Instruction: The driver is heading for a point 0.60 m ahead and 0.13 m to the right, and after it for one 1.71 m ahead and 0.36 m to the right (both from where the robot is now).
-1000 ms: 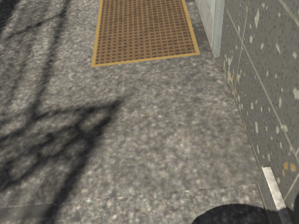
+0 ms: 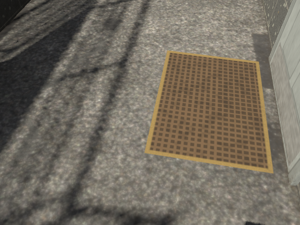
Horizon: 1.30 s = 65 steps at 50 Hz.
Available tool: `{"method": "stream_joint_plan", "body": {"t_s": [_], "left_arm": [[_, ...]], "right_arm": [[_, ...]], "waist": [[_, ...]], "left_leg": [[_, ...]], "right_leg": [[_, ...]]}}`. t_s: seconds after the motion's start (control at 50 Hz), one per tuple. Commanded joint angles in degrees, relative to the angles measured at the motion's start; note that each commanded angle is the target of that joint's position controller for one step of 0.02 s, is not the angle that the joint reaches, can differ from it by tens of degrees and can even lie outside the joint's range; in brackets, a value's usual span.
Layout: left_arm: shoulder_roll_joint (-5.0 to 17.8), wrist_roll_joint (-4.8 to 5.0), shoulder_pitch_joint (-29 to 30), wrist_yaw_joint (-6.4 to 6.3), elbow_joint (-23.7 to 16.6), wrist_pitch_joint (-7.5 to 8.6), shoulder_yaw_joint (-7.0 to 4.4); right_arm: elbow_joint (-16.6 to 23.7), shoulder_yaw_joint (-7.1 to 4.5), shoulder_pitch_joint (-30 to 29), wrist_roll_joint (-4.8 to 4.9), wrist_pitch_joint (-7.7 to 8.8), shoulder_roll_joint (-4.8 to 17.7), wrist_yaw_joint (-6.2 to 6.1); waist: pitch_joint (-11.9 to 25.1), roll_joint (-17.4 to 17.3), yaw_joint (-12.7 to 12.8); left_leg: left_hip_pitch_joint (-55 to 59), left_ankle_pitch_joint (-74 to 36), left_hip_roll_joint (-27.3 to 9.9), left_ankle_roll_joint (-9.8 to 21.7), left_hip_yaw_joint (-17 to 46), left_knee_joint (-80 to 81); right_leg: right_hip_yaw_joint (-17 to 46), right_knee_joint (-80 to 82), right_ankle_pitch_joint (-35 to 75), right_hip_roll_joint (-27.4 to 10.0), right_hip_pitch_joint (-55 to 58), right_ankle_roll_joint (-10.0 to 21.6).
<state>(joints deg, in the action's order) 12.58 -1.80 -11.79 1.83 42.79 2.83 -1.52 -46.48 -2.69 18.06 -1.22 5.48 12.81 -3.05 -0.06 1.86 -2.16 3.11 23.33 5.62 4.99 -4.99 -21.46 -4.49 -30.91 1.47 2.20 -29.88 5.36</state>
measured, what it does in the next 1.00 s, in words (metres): walks ahead, turning right: right foot, then left foot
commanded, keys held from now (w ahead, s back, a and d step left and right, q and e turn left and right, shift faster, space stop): e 0.46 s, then w+e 0.14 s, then w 0.40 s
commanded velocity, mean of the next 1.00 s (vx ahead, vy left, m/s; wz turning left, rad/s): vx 0.20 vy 0.00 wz -0.43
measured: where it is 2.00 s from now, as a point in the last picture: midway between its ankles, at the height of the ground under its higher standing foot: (180, 180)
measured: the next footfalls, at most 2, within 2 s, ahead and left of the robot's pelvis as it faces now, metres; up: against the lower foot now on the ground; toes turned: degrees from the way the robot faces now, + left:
right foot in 0.02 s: +0.19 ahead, -0.06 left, +0.00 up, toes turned -2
left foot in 0.50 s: +0.20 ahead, +0.12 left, +0.00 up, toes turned -22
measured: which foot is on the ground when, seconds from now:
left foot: down 0.00-0.04, up 0.06-0.48, down 0.50-0.94, up 0.96-1.00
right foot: up 0.00-0.00, down 0.02-0.50, up 0.52-0.92, down 0.94-1.00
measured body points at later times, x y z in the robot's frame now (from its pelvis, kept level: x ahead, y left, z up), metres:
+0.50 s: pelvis +0.09 +0.04 +0.00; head +0.11 +0.04 +0.45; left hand +0.27 +0.27 -0.11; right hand +0.16 -0.25 -0.09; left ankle +0.16 +0.14 -0.73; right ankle +0.15 -0.06 -0.73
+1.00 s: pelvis +0.19 -0.02 +0.01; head +0.19 -0.03 +0.46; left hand +0.45 +0.12 -0.08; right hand +0.10 -0.28 -0.12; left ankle +0.17 +0.13 -0.69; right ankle +0.16 -0.11 -0.73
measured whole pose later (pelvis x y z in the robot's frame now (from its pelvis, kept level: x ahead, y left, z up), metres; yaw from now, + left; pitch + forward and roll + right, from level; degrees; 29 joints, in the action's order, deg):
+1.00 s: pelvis +0.19 -0.02 +0.01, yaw -26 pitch +2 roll +0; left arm 13.8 -3.2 -12.3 1.5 38.2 3.1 -2.1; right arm -45.0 -2.9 24.2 -1.7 3.7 15.4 0.7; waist 2.8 -0.6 -2.2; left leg -15.1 24.1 -1.0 3.8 -1.3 -45.0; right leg -1.5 -27.7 -13.3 1.9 -16.4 3.4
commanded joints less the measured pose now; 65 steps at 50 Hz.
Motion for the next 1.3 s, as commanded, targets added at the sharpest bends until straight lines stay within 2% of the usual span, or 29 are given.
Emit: {"method": "stream_joint_plan", "body": {"t_s": [0.02, 0.04, 0.06, 0.08, 0.12, 0.14, 0.18, 0.24, 0.34, 0.4, 0.46, 0.48, 0.5, 0.52, 0.54, 0.56, 0.6, 0.64, 0.76, 0.86, 0.92, 0.94, 0.96, 0.98, 1.02, 1.06, 1.12, 1.2, 1.3], "left_arm": [[8.5, -0.82, -15.5, -1.79, 0.9, 2.0, -2.98], [13.6, -1.25, -14.1, -2.27, -0.6, 1.83, -4.27], [13.8, 0.62, -11.4, -2.14, -2.2, 1.22, -4.14], [10.2, 2.2, -6.7, -2.37, -4.0, 0.3, -3.72], [6.4, 1.95, -3.0, -3.43, -4.7, -1.07, -2.57], [6.5, 2.38, -3.3, -3.71, -4.4, -1.44, -2.59], [8.1, 1.53, -3.3, -3.4, -4.2, -1.46, -2.91], [10.1, 0.45, -4.3, -2.14, -4.7, -1.69, -3.82], [10.8, 0.37, -4.6, -2.06, -5.7, -4.05, -4.86], [10.8, 0.95, -3.6, -1.73, -6.7, -4.02, -5.26], [11.3, 0.41, -1.9, -1.13, -7.2, -4.65, -5.62], [10.5, 0.73, -1.5, -1.25, -7.3, -4.68, -5.48], [8.4, 1.07, -2.1, -1.45, -7.9, -4.71, -4.92], [4.6, 2.31, -0.4, -1.78, -10.5, -4.35, -4.23], [9.4, -0.83, 0.7, -2.12, -9.8, -3.7, -5.16], [11.4, -1.2, 1.8, -1.28, -9.3, -3.38, -5.92], [11.2, -1.21, -3.5, -0.06, -6.7, -3.73, -6.04], [8.4, -1.04, -4.0, 1.58, -6.1, -4.07, -4.99], [7.4, -0.55, 3.4, 1.98, -7.3, -3.64, -3.92], [5.5, -0.01, 7.3, 2.21, -8.9, -2.28, -2.39], [6.7, -0.27, -3.1, 0.67, -6.2, -0.5, -2.67], [9.1, -1.32, -11.7, -0.34, -4.0, 0.46, -3.47], [16.5, -2.86, -19.2, -1.39, -4.4, 1.06, -4.97], [17.9, -1.65, -18.7, -1.7, -3.8, 0.98, -5.67], [10.3, -0.83, -11.3, -1.61, -4.9, 0.87, -3.54], [7.5, -0.21, -9.7, -2.14, -4.5, 1.17, -2.56], [6.6, 0.02, -12.2, -2.29, -1.8, 2.29, -2.09], [5.5, 0.92, -13.0, -2.32, 0.5, 3.67, -1.55], [7.5, 1.19, -13.0, -2.63, 2.5, 4.24, -2.24]], "right_arm": [[4.7, -2.24, -1.7, 0.24, -0.42, 9.3, -1.62], [6.6, -1.22, 4.0, 1.08, -0.41, 4.5, -1.23], [7.5, -0.81, 7.9, 1.6, -1.14, 4.2, -0.44], [6.6, -1.06, 5.4, -0.4, -1.66, 7.7, 0.24], [9.0, -0.87, -3.2, -0.38, -1.68, 8.2, 1.79], [9.9, -0.5, -4.4, -0.64, -2.78, 7.8, 2.19], [10.0, 0.46, -2.1, -0.91, -5.46, 5.3, 1.89], [9.6, 0.75, -0.4, -0.75, -7.14, 4.5, 0.74], [12.1, 0.72, -6.5, 0.36, -7.07, 5.3, 0.29], [11.9, 0.36, -6.9, 1.09, -6.17, 5.4, 0.38], [11.6, 0.47, -2.7, 1.69, -4.64, 4.7, -0.18], [11.2, 0.42, -0.6, 1.05, -4.08, 5.2, -0.08], [11.3, -0.44, 1.4, 0.23, -3.82, 8.6, -0.33], [12.9, -1.74, 1.1, -0.91, -3.99, 14.9, -0.48], [13.7, -2.45, -3.6, -1.92, -4.06, 15.7, -0.51], [13.9, -1.53, -5.1, -1.61, -4.03, 12.0, -0.43], [14.1, -0.81, -7.6, -0.51, -3.47, 9.8, 0.05], [13.1, -0.57, -4.8, -0.32, -2.57, 8.9, 0.73], [9.2, -2.05, 3.4, -0.32, -0.33, 10.8, 2.28], [6.5, -2.74, 5.5, -0.59, -0.96, 12.1, 3.47], [6.1, -2.53, 2.7, -0.47, -0.5, 11.5, 3.39], [6.4, -1.41, 2.0, -0.34, -0.04, 8.3, 3.38], [10.2, 0.55, -0.4, 0.57, 0.38, 2.4, 3.82], [10.8, -0.8, -3.2, -0.83, 0.05, 7.8, 3.67], [8.4, -1.08, -2.2, -0.45, 0.15, 8.0, 4.77], [7.0, -0.98, -2.2, -1.03, -0.84, 7.4, 5.64], [6.8, -0.64, -4.4, -1.4, -1.86, 5.2, 6.45], [10.1, 0.02, -12.9, -1.71, -1.96, 3.5, 6.96], [11.6, 0.0, -16.7, -1.17, -2.37, 3.3, 7.43]], "waist": [[6.1, -5.1, 8.2], [11.3, 10.6, 3.7], [22.2, 17.1, 1.7], [20.4, 3.9, 2.2], [8.8, -3.6, 2.4], [7.0, -4.4, 2.2], [6.1, -2.9, 0.6], [5.2, 2.1, 1.0], [3.0, 5.2, 3.8], [2.1, 5.9, 5.0], [2.7, 6.5, 2.8], [3.6, 5.9, 1.3], [4.5, 0.0, 0.3], [5.7, -16.3, -0.3], [0.0, -14.0, 0.5], [-0.2, -10.0, 1.9], [0.7, -9.8, 4.9], [0.9, -8.7, 3.7], [-2.2, -10.3, -0.5], [-4.0, -12.2, -2.0], [-2.8, -7.2, 4.2], [2.3, -1.4, 8.1], [7.4, 12.5, 10.9], [2.2, 10.3, 10.1], [-1.5, 2.7, 5.1], [-1.7, 4.2, 3.9], [-1.7, 4.1, 4.1], [-5.0, 4.6, 4.2], [-6.8, 3.2, 2.9]], "left_leg": [[-5.3, -57.2, -11.3, -2.8, 1.1, -29.5], [-21.7, -10.8, -3.8, -4.4, -1.3, -51.2], [-33.0, 13.0, 3.6, -6.5, 4.8, -66.1], [-35.0, 4.9, -1.2, -5.5, 10.1, -66.7], [-36.8, -1.4, -4.8, -5.7, 9.7, -59.8], [-36.3, -2.9, -5.6, -6.4, 9.6, -54.9], [-32.3, -2.4, -4.7, -6.6, 8.1, -50.1], [-31.2, -0.7, -5.0, -7.2, 7.2, -41.5], [-32.6, -3.7, -5.4, -6.9, 7.8, -31.3], [-30.1, -2.6, -3.5, -5.5, 7.0, -23.3], [-20.2, -4.2, -1.6, -3.1, 7.2, -11.5], [-13.3, -4.9, -1.5, -2.4, 7.3, -4.1], [-6.6, 1.5, -8.5, -0.5, 14.2, 3.4], [-3.0, 21.7, -25.2, 4.4, 35.7, 11.9], [-11.5, 23.1, -27.7, 6.8, 40.4, 14.6], [-14.2, 20.0, -25.0, 6.5, 35.2, 13.3], [-14.4, 13.4, -19.3, 3.2, 24.6, 13.2], [-13.4, 9.6, -16.9, 3.7, 20.1, 13.3], [-7.9, 3.8, -17.9, 4.2, 15.9, 13.7], [-14.6, 2.4, -18.3, 5.6, 13.6, 11.3], [-24.1, -0.2, -17.2, 5.8, 12.7, 4.4], [-29.5, -6.4, -13.3, 4.2, 7.6, -7.3], [-43.6, 0.9, -5.7, 0.4, 0.1, -27.3], [-53.2, 6.0, -3.8, 0.3, 3.4, -36.3], [-50.2, -2.3, -9.0, 0.0, 7.1, -39.0], [-47.5, -7.7, -10.2, -1.5, 6.1, -37.3], [-48.7, -12.0, -9.0, -2.3, 6.8, -38.6], [-47.8, -19.9, -8.3, -2.5, 6.7, -29.1], [-39.4, -24.2, -7.6, 0.5, 1.8, -17.0]], "right_leg": [[4.3, 8.2, 12.3, -1.3, 19.6, 2.9], [18.3, -3.6, 50.0, -15.4, 34.2, 10.0], [39.3, 4.1, 56.6, -23.9, 42.1, 20.2], [34.1, 7.4, 36.7, -20.6, 36.8, 18.6], [26.0, 13.8, 14.9, -15.2, 23.1, 15.1], [24.0, 15.2, 6.2, -12.5, 20.0, 12.7], [22.3, 16.4, 1.3, -10.1, 13.6, 10.8], [22.2, 16.4, -3.9, -8.6, 11.0, 9.7], [27.4, 16.2, -18.3, -7.7, 10.1, 8.1], [30.6, 15.5, -22.3, -6.9, 11.5, 6.9], [33.9, 13.0, -18.2, -6.9, 9.1, 4.7], [33.0, 12.6, -24.9, -4.9, 5.5, 2.6], [29.4, 7.1, -35.5, -0.4, -0.6, -0.7], [15.0, -10.6, -40.3, 8.9, -11.0, -3.5], [12.6, -21.6, -31.1, 7.4, -14.5, -4.6], [12.9, -26.9, -26.4, 4.5, -11.8, -4.7], [9.6, -34.5, -20.7, 3.2, -9.3, -5.7], [8.7, -38.0, -18.3, 2.4, -9.6, -6.4], [8.2, -20.5, -14.4, 1.0, -10.1, -7.8], [-0.1, -2.4, -21.8, -0.1, 4.9, -4.6], [0.8, 8.2, -16.4, 0.4, 24.3, -0.6], [8.0, 10.6, -20.5, -5.0, 36.4, 0.4], [35.3, 19.7, -42.2, -22.8, 47.1, 5.8], [47.1, 23.1, -42.5, -26.5, 42.2, 10.0], [31.9, 21.0, -29.8, -21.0, 34.9, 7.6], [20.7, 22.6, -19.0, -15.8, 32.3, 4.1], [11.6, 22.2, -1.7, -14.1, 31.4, 3.4], [4.8, 24.7, 3.4, -14.2, 27.5, 3.0], [-1.9, 23.7, 13.3, -14.9, 28.2, 1.1]]}}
